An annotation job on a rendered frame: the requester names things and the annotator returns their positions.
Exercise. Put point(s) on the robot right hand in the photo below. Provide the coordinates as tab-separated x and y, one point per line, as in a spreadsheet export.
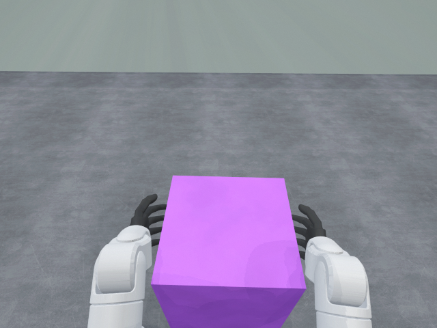
313	225

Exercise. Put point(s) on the right robot forearm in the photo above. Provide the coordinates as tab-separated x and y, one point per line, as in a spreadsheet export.
341	286

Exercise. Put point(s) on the carton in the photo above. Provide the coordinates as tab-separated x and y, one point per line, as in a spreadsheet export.
228	255

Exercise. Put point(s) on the robot left hand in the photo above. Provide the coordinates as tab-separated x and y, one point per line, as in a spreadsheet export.
142	213

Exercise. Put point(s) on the left robot forearm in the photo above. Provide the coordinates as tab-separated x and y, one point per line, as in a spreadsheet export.
118	285

